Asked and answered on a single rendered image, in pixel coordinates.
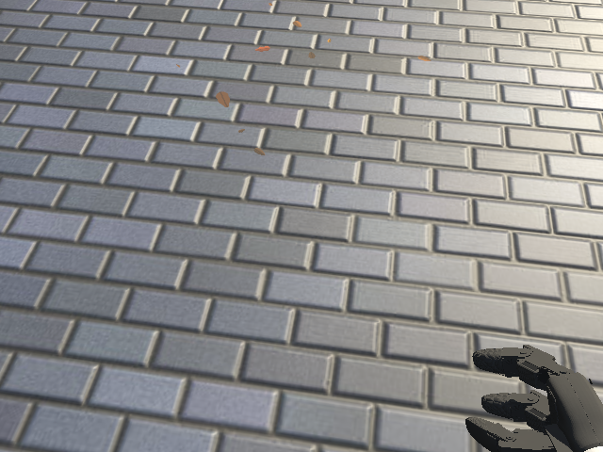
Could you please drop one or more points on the robot right hand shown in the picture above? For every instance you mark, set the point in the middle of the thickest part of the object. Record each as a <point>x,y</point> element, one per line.
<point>568,419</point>

